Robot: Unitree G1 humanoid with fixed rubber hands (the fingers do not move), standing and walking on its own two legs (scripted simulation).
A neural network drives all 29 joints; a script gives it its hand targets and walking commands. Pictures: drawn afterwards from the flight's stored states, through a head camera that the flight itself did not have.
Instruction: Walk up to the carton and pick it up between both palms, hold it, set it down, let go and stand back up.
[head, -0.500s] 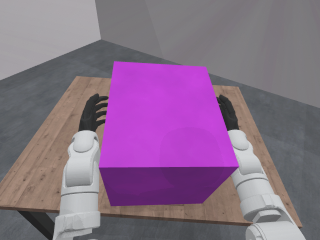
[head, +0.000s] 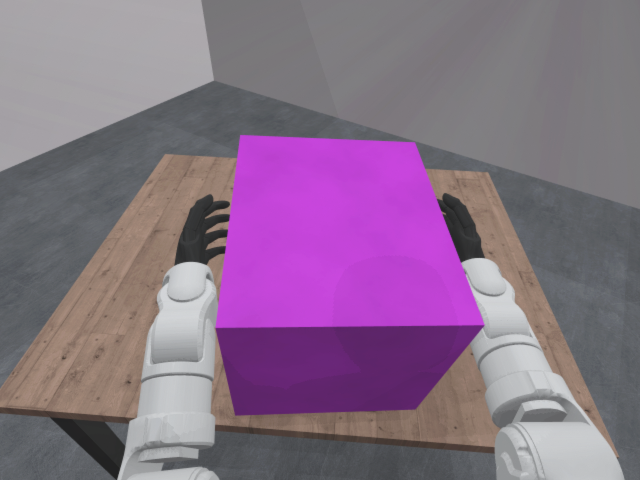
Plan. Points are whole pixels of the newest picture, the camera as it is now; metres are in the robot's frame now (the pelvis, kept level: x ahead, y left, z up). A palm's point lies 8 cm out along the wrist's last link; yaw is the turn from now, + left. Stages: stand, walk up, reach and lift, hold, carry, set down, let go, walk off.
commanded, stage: set down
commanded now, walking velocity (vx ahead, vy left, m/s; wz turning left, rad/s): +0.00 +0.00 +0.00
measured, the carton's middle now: (328, 273) +0.38 -0.01 +0.09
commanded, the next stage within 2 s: none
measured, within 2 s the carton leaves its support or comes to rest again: rests again in 1.86 s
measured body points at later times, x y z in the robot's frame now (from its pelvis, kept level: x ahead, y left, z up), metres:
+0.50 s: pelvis +0.00 -0.01 +0.00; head -0.01 -0.01 +0.45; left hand +0.39 +0.14 +0.12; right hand +0.40 -0.20 +0.11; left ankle -0.03 +0.13 -0.75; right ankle +0.03 -0.10 -0.75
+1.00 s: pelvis +0.01 -0.02 +0.00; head +0.02 -0.02 +0.45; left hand +0.41 +0.11 +0.09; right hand +0.42 -0.23 +0.09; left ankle -0.03 +0.13 -0.75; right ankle +0.03 -0.11 -0.75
